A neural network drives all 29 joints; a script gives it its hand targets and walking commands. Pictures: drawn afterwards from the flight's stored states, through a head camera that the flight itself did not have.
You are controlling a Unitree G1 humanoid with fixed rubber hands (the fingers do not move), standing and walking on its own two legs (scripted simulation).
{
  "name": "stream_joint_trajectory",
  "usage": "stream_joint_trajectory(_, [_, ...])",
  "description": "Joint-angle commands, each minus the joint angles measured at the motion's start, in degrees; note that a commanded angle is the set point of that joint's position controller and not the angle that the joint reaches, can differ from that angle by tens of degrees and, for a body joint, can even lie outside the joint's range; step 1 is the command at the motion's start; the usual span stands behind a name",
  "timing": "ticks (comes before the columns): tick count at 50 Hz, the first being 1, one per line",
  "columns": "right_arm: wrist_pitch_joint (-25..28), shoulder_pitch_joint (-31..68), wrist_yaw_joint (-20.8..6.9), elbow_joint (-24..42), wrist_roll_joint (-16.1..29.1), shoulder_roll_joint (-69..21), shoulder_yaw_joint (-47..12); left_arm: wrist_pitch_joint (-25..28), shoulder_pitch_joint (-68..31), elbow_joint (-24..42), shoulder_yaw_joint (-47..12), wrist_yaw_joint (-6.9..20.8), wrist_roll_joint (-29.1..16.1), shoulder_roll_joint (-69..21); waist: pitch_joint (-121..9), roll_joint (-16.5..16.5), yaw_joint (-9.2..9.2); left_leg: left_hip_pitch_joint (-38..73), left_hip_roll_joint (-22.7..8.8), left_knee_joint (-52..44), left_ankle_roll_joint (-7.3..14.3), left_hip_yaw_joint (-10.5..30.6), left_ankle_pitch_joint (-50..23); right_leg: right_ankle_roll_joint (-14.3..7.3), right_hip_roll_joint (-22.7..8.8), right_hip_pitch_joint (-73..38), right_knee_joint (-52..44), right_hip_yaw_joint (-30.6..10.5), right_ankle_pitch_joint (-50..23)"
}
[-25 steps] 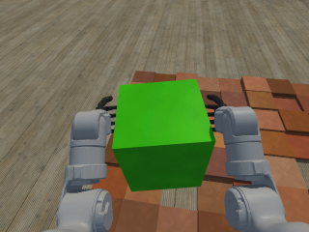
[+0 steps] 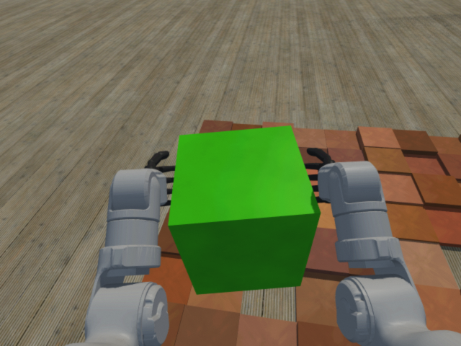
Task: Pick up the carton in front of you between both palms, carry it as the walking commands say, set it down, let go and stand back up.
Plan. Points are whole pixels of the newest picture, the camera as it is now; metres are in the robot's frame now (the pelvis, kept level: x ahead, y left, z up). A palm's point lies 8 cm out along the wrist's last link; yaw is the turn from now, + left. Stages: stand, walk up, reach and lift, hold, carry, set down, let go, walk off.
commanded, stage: carry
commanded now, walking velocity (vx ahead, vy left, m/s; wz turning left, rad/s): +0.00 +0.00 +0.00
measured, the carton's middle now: (241, 213) +0.35 +0.00 +0.05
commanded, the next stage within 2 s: none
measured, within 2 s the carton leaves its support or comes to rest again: neither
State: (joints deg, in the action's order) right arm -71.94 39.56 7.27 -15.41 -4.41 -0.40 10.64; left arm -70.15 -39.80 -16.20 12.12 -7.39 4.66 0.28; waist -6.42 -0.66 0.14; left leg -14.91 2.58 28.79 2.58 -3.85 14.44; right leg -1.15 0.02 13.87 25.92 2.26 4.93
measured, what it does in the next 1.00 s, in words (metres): stands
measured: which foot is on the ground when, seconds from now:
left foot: down 0.00-1.00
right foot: down 0.00-1.00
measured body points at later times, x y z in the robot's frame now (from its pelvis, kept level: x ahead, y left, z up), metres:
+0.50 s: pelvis -0.02 +0.00 +0.00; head -0.06 +0.00 +0.45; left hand +0.33 +0.15 +0.13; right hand +0.33 -0.15 +0.13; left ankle +0.00 +0.09 -0.73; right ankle +0.00 -0.10 -0.74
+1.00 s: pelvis -0.03 +0.00 +0.00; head -0.05 +0.00 +0.45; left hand +0.33 +0.15 +0.13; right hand +0.33 -0.15 +0.12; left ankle +0.00 +0.09 -0.73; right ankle +0.00 -0.10 -0.74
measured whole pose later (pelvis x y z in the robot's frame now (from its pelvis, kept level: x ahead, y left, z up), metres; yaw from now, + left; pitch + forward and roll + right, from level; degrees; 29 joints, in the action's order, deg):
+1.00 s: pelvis -0.03 +0.00 +0.00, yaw +0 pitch +1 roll +1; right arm -72.4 40.1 7.2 -15.7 -4.5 -0.2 10.7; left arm -70.5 -40.4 -16.8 11.7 -7.2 4.7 0.6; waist -5.5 -0.7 -0.1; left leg -16.7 2.4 29.1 2.6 -4.3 12.4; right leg -1.2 0.0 15.7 26.3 2.1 2.9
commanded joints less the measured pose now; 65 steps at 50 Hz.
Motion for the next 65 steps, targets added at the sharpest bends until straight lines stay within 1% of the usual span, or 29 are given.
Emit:
stream_joint_trajectory(1, [3.17, 43.64, -13.8, 7.29, 24.72, -64.4, -28.4, 0.91, -41.45, 5.22, -29.42, 14.9, -25.58, -66.22, -19.61, 0.47, -0.1, 6.74, -8.54, -2.81, 0.45, 6.2, -17.5, -1.05, -7.17, -6.57, -1.94, -5.05, -12.54])
stream_joint_trajectory(7, [3.3, 43.71, -13.82, 6.25, 24.41, -64.36, -27.67, 1.12, -41.71, 4.29, -28.59, 14.96, -25.4, -66.14, -18.02, 0.22, -0.16, 5.31, -8.53, -3.52, 0.48, 6.29, -12.92, -1.05, -7.31, -5.15, -2.92, -5.47, -7.7])
stream_joint_trajectory(13, [3.38, 43.89, -13.76, 5.85, 24.39, -64.42, -27.3, 1.25, -41.9, 4.06, -28.11, 14.88, -25.35, -66.03, -17.57, 0.05, -0.25, 4.71, -8.4, -3.51, 0.46, 6.24, -11.43, -1.13, -7.36, -4.34, -3.3, -5.76, -5.97])
stream_joint_trajectory(39, [2.79, 43.98, -13.48, 7.53, 24.72, -64.45, -27.69, 0.66, -42.43, 5.98, -28.84, 14.73, -26.18, -66.44, -19.51, 0.14, -0.43, 5.22, -8.44, -2.94, 0.49, 6.02, -14.29, -1.3, -7.38, -5.2, -2.32, -5.79, -9.48])
stream_joint_trajectory(58, [2.73, 44.01, -13.59, 7.6, 24.83, -64.55, -27.86, 0.61, -42.41, 6.15, -28.96, 14.74, -26.09, -66.45, -19.45, 0.09, -0.44, 5.17, -8.5, -2.98, 0.49, 6.02, -14.17, -1.3, -7.45, -5.27, -2.44, -5.8, -9.34])
stream_joint_trajectory(59, [2.73, 43.83, -13.58, 7.53, 24.84, -64.54, -27.88, 0.61, -42.61, 6.12, -29.03, 14.74, -26.19, -66.4, -19.76, -0.03, -0.43, 5.11, -8.17, -3.04, 0.71, 5.62, -11.07, -1.57, -7.31, -5.03, -2.62, -5.63, -5.61])
stream_joint_trajectory(61, [2.72, 43.84, -13.56, 7.53, 24.87, -64.45, -27.93, 0.61, -42.76, 6.2, -29.18, 14.73, -26.11, -66.41, -18.74, -0.34, -0.38, 4.48, -7.89, -3.56, 0.76, 4.92, -1.44, -1.84, -7.63, -2.54, -4.84, -5.83, 7.95])
stream_joint_trajectory(62, [2.71, 43.92, -13.56, 7.58, 24.87, -64.42, -27.95, 0.58, -42.64, 6.22, -29.2, 14.72, -26.07, -66.29, -17.53, -0.47, -0.2, 3.41, -7.15, -2.86, 1.15, 4.58, 3.96, -2.26, -7.11, -0.47, -5.03, -5.87, 15.34])
stream_joint_trajectory(63, [2.68, 43.75, -13.56, 7.24, 24.85, -64.35, -27.88, 0.53, -42.35, 5.82, -29.09, 14.7, -25.99, -66.17, -16.25, -0.71, -0.01, 1.77, -6.37, -1.84, 1.67, 4.39, 8.92, -2.85, -6.66, 1.33, -4.9, -6.07, 21.12])
stream_joint_trajectory(64, [2.65, 43.59, -13.58, 6.92, 24.87, -64.28, -27.84, 0.56, -42.23, 5.4, -28.98, 14.66, -25.8, -66.08, -15.17, -1.34, 0.21, 0.57, -5.87, -0.93, 2.14, 4.39, 12.57, -3.54, -6.52, 3.05, -4.75, -6.54, 25.39])
stream_joint_trajectory(65, [2.67, 43.78, -13.61, 6.78, 24.95, -64.22, -27.9, 0.64, -42.1, 5.01, -28.76, 14.62, -25.49, -66.0, -14.27, -1.56, 0.54, -0.2, -5.77, -0.31, 2.6, 4.66, 14.21, -4.13, -6.4, 4.44, -4.13, -6.72, 27.27])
